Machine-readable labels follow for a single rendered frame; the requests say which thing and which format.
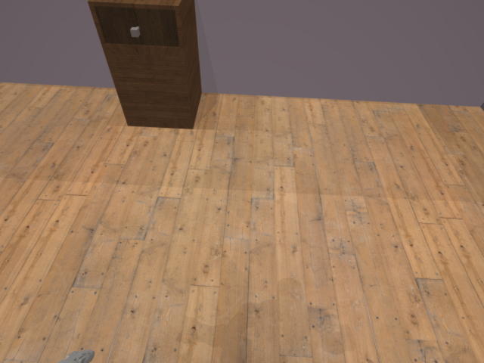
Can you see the cabinet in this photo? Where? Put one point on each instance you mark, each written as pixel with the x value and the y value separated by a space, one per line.
pixel 157 86

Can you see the handle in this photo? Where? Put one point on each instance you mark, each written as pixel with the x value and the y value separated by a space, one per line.
pixel 135 31

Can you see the drawer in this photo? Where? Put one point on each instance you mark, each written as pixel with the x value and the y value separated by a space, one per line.
pixel 157 26

